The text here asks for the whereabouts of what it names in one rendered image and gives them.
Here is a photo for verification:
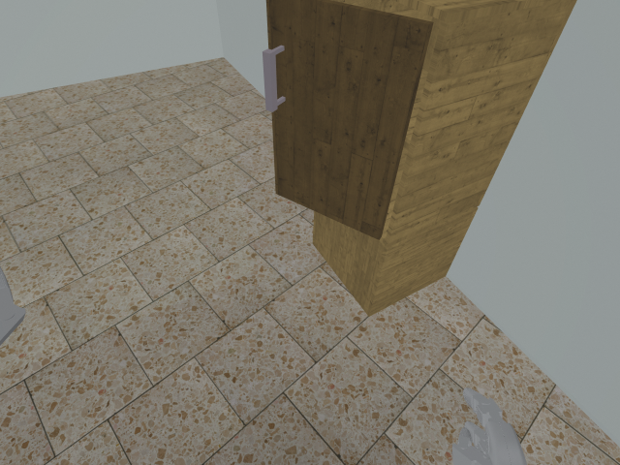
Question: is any robot right hand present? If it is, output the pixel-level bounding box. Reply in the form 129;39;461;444
452;387;527;465

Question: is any cupboard door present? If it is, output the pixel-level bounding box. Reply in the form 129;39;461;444
266;0;434;240

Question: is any handle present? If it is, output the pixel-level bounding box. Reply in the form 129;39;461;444
263;46;286;112

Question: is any robot left hand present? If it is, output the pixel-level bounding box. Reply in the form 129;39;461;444
0;266;26;346

